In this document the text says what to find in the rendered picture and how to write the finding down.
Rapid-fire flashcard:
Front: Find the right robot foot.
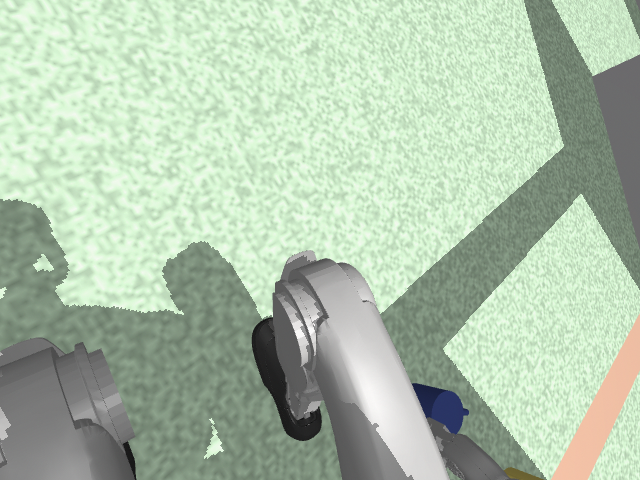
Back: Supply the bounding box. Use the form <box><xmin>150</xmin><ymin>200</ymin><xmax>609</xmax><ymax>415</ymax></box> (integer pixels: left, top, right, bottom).
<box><xmin>252</xmin><ymin>317</ymin><xmax>322</xmax><ymax>441</ymax></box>

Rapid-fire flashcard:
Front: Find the right robot hand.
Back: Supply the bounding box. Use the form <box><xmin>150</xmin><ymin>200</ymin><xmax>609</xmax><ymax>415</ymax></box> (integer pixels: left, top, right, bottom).
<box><xmin>427</xmin><ymin>417</ymin><xmax>510</xmax><ymax>480</ymax></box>

